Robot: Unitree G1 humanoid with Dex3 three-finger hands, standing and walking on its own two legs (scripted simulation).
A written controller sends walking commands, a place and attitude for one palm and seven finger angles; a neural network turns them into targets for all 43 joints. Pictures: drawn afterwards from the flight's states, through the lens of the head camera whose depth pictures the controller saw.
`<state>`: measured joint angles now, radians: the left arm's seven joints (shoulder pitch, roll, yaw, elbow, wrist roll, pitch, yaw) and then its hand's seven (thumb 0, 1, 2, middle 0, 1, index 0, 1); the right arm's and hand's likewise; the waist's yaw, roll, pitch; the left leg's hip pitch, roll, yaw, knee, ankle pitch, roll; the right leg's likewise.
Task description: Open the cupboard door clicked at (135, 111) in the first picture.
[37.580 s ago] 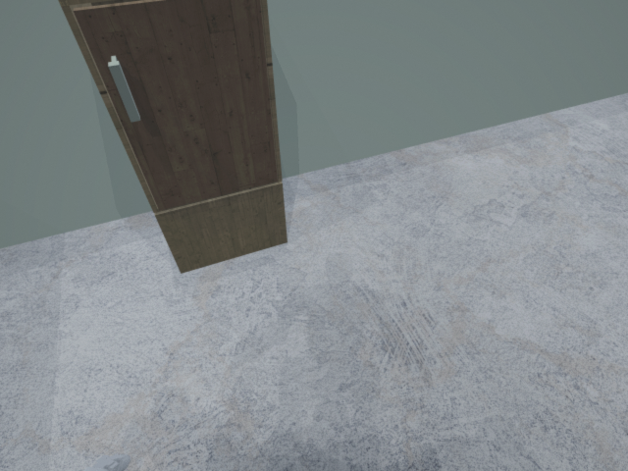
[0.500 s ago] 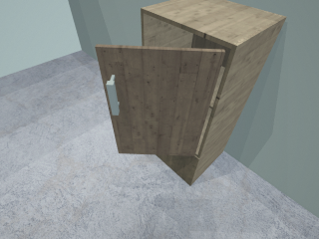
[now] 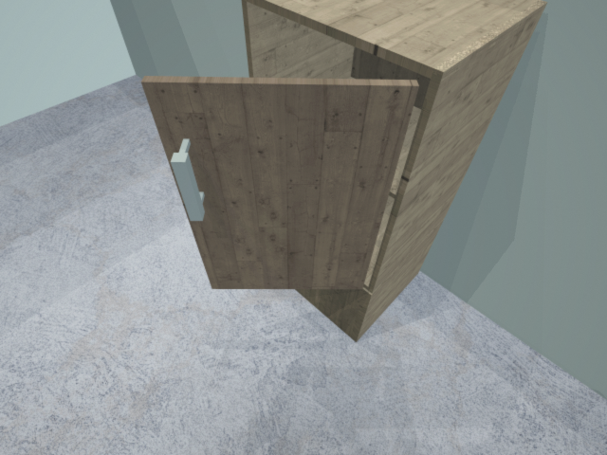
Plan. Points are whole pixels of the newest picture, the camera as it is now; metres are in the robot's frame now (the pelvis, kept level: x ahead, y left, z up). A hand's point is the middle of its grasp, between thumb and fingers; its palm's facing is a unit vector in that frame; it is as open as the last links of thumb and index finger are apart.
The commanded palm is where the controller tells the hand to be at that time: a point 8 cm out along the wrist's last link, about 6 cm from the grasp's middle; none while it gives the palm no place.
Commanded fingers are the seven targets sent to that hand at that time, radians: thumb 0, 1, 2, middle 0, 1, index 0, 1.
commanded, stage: come to a stop and stand still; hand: left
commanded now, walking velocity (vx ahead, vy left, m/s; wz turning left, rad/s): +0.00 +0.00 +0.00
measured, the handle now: (191, 181) +0.53 +0.23 +0.03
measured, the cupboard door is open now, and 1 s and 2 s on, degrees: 44 44 44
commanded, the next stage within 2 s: look again from close up in 0.52 s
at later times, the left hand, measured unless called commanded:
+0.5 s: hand out of the picture -0.06 +0.18 -0.17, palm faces +0.03 -0.98 -0.18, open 7.4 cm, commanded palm none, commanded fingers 0.00 0.90 0.90 -0.20 -0.30 -0.20 -0.30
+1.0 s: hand out of the picture -0.05 +0.18 -0.18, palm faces +0.06 -0.98 -0.19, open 7.4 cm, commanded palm none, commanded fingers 0.00 0.90 0.90 -0.20 -0.30 -0.20 -0.30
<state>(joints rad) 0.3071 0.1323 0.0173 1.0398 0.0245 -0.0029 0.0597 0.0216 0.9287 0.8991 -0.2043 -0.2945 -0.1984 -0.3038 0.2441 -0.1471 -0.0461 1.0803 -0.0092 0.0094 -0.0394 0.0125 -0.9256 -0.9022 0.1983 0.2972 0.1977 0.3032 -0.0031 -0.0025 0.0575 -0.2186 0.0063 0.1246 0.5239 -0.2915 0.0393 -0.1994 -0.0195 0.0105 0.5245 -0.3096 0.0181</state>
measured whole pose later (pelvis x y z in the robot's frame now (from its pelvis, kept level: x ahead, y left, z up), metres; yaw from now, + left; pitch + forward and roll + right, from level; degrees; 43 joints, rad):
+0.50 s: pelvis -0.04 +0.01 +0.01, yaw +1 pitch -1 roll +0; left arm 0.33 0.15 0.00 1.07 0.03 0.01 0.04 0.00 0.91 0.90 -0.20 -0.29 -0.20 -0.30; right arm 0.26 -0.16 -0.03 1.09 -0.02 0.02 -0.01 0.00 -0.91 -0.90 0.20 0.30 0.20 0.30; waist 0.01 -0.01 0.03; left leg -0.23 -0.02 0.12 0.42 -0.17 0.07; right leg -0.21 -0.04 0.00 0.42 -0.20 0.04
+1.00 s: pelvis -0.05 +0.01 +0.00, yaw +2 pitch -2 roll +0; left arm 0.35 0.15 -0.01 1.03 0.03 -0.01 0.04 0.00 0.91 0.90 -0.20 -0.29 -0.20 -0.30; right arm 0.27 -0.18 -0.01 1.01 -0.02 -0.01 -0.01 0.01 -0.92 -0.90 0.20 0.30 0.20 0.30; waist 0.00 0.00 -0.01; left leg -0.28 -0.02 0.09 0.51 -0.21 0.06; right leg -0.24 -0.04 -0.02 0.51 -0.24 0.03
